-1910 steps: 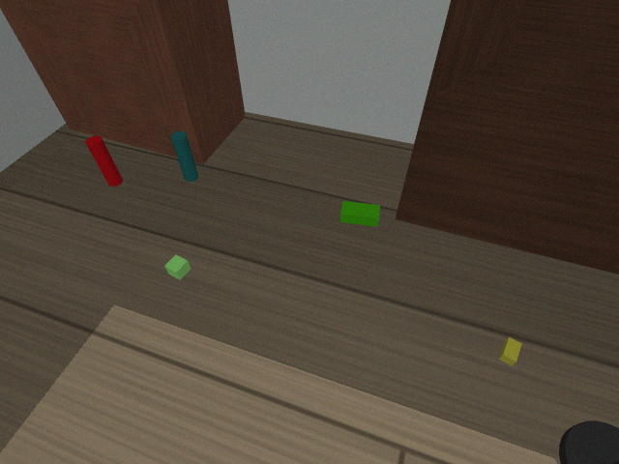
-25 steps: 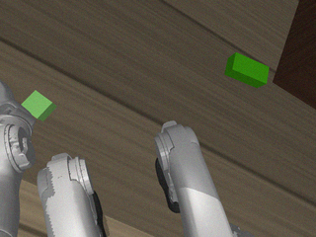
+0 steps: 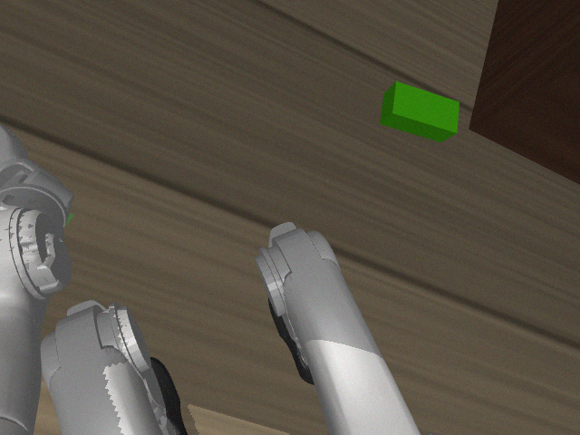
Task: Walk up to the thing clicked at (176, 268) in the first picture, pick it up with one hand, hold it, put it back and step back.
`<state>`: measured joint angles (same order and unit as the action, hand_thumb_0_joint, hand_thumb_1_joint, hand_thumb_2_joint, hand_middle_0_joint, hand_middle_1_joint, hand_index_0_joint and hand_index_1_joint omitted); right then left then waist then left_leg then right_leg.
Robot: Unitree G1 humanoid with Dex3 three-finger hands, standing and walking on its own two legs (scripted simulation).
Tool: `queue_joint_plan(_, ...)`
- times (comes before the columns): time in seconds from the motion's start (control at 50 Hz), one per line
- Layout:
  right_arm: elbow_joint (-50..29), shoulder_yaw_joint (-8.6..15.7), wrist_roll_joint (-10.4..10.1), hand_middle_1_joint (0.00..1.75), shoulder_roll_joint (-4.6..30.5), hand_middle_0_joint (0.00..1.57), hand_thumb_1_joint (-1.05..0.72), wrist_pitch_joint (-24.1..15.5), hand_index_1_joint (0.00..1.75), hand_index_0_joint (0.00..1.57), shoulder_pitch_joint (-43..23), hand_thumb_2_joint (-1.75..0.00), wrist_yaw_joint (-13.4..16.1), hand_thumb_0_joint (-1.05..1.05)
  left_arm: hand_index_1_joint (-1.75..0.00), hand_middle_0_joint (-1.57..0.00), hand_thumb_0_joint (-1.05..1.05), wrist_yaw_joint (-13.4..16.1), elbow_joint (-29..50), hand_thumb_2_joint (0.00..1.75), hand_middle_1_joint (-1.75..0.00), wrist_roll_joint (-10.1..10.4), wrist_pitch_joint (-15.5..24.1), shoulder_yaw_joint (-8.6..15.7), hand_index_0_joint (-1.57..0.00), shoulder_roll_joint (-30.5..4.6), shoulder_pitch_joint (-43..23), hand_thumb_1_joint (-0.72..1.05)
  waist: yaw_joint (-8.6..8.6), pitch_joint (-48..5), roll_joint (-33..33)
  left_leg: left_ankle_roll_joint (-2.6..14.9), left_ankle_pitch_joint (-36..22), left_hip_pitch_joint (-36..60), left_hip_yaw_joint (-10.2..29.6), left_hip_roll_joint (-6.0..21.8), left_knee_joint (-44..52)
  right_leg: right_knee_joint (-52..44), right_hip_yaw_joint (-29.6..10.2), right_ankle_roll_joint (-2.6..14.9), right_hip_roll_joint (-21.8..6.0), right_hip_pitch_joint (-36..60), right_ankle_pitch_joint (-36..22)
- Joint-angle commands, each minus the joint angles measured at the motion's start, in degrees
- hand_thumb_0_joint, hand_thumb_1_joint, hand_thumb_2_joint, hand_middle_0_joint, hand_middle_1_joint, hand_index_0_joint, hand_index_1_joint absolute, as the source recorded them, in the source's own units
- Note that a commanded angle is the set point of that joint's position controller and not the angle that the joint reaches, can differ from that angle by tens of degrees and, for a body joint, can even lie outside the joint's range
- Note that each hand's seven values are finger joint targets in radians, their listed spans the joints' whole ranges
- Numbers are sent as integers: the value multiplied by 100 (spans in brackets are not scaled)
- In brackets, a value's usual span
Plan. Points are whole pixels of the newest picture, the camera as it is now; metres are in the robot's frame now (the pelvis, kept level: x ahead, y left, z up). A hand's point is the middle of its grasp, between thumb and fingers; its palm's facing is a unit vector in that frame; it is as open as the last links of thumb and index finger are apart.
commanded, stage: approach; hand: left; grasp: from above
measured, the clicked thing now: (40, 218) +0.49 +0.24 -0.30
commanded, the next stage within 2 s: close in in 0.18 s
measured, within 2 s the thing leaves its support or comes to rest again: neither
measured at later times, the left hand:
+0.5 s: hand (36, 213) +0.48 +0.22 -0.22, palm faces -0.31 -0.25 -0.92, open 13.6 cm
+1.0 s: hand (29, 219) +0.48 +0.24 -0.25, palm faces -0.33 -0.27 -0.91, open 13.5 cm
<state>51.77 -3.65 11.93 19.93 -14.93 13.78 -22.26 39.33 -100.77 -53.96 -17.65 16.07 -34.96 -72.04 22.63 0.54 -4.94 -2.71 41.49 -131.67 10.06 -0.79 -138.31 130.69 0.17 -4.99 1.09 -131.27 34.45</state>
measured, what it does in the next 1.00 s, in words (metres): stands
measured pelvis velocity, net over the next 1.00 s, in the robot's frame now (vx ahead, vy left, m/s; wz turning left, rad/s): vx -0.01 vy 0.01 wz -0.06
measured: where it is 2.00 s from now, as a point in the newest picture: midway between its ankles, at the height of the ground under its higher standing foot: (240, 390)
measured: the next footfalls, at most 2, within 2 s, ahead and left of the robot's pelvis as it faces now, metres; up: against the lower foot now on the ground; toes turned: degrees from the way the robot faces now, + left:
none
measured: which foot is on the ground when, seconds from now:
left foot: down 0.00-1.00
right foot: down 0.00-1.00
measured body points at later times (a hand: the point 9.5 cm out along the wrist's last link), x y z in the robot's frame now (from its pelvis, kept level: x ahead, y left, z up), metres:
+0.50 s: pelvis +0.00 +0.00 -0.01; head +0.28 +0.06 +0.34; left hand +0.49 +0.23 -0.17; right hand -0.01 -0.27 -0.08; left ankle +0.07 +0.14 -0.30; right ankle +0.12 -0.14 -0.30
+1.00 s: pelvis -0.01 +0.01 -0.02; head +0.28 +0.08 +0.32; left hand +0.49 +0.25 -0.20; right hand -0.05 -0.22 -0.08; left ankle +0.07 +0.14 -0.30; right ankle +0.12 -0.14 -0.30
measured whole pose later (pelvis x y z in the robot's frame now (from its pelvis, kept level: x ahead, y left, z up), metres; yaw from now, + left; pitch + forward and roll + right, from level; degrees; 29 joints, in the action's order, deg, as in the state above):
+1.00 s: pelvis -0.01 +0.01 -0.02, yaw -3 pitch +30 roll -13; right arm 46.4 -11.9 14.5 19.7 -19.3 11.1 -25.1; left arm 44.2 -107.4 -53.6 -8.2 10.8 -44.7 -69.7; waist 25.0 9.7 2.4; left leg -2.1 41.3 -132.6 13.8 -2.1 -143.4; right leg 132.1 3.4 -4.3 1.0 -129.0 34.3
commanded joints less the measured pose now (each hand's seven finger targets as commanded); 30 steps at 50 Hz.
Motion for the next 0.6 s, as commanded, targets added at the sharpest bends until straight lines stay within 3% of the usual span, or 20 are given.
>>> queue_joint_plan(0.0, 78, 419, -84, 30, 1428, 20, -87, 70, 30, 20, 1420, -89, 36, 0, -92, -16, 0, -136, 426, 96, -89, 10, -25, -153, -13, -1139, -1090, -53, 27, -3765, -745, 503, -1068, 1630, -817, -63, 1342, -1282, 811, 550, 95, 2868, -906)
queue_joint_plan(0.08, 145, 331, -108, 30, 1350, 20, -87, -11, 30, 20, 1503, -89, 152, 0, -90, -20, 0, -291, 434, 92, -87, 98, 324, -433, -17, -853, -1386, -48, 207, -3412, -512, 491, -493, 1512, -698, -86, 1325, -1335, 862, 577, 103, 2464, -157)
queue_joint_plan(0.12, 104, 272, -45, 30, 1357, 20, -87, -109, 30, 20, 1518, -89, 223, 0, -91, -20, 0, -322, 528, 88, -90, 130, 553, -719, -19, -598, -1769, -44, 454, -3293, -403, 474, -408, 1439, -722, -131, 1257, -1384, 843, 564, 127, 2478, -7)
queue_joint_plan(0.18, 52, 173, 49, 30, 1377, 20, -87, -266, 30, 20, 1402, -89, 322, 0, -94, -18, 0, -236, 512, 88, -95, 138, 846, -924, -18, -631, -1983, -44, 539, -3309, -468, 421, -390, 1563, -768, -186, 1151, -1392, 838, 563, 112, 2556, 40)
queue_joint_plan(0.24, 124, 226, 65, 30, 1569, 20, -88, -338, 30, 20, 1312, -89, 424, 0, -92, -19, 0, 115, 204, 87, -92, -156, 1036, -766, -19, -1211, -2022, -44, 383, -3358, -970, 366, -30, 2031, -695, -151, 1304, -1281, 955, 619, 87, 2359, 114)
queue_joint_plan(0.3, 111, 159, 130, 30, 1518, 20, -88, -422, 30, 20, 1209, -89, 353, 0, -91, -19, 0, 549, 203, 86, -91, -416, 1086, -723, -19, -1162, -2206, -44, 351, -3611, -1615, 250, -219, 2698, -660, -77, 1411, -1104, 1094, 682, 35, 2164, -298)
queue_joint_plan(0.34, 119, 135, 237, 30, 1576, 20, -88, -471, 30, 20, 1153, -90, 247, 0, -87, -23, 0, 878, 6, 93, -84, -463, 1046, -535, -20, -1246, -2149, -45, 359, -3661, -1760, 217, -595, 2768, -720, -46, 1335, -1126, 1088, 683, 23, 2247, -626)
queue_joint_plan(0.38, 176, 134, 330, 30, 1615, 20, -88, -524, 30, 20, 1066, -90, 143, 0, -87, -23, 0, 1057, -254, 94, -83, -470, 940, -497, -20, -1217, -1888, -45, 460, -3486, -1679, 220, -842, 2676, -763, -48, 1213, -1113, 1100, 640, -21, 2382, -909)
queue_joint_plan(0.46, 70, 46, 399, 30, 1734, 20, -88, -537, 30, 20, 1095, -90, -71, 0, -84, -25, 0, 1213, -393, 89, -82, -177, 776, -400, -23, -1144, -1816, -40, 570, -3451, -1559, 279, -1414, 2897, -639, 6, 1068, -1024, 1172, 598, 0, 2568, -1388)
queue_joint_plan(0.54, -7, -25, 404, 30, 1816, 20, -88, -461, 30, 20, 1108, -89, -232, 0, -82, -24, 0, 1256, -401, 84, -81, 161, 665, -140, -22, -1513, -1629, -40, 548, -3230, -1591, 316, -1701, 2853, -597, 5, 981, -927, 1187, 566, -42, 2765, -1602)
queue_joint_plan(0.56, -92, -52, 366, 30, 1903, 20, -87, -435, 30, 20, 1094, -89, -245, 0, -84, -22, 0, 1259, -404, 86, -82, 143, 640, -22, -20, -1761, -1629, -42, 533, -3336, -1582, 309, -1775, 2799, -568, 33, 1006, -932, 1194, 576, -2, 2852, -1665)
queue_joint_plan(0.58, -160, -100, 368, 30, 1831, 20, -88, -391, 30, 20, 1064, -90, -280, 0, -83, -23, 0, 1185, -437, 86, -81, 193, 604, -116, -21, -1593, -1540, -42, 572, -3245, -1518, 328, -1810, 2708, -582, 12, 932, -893, 1175, 563, -7, 2882, -1707)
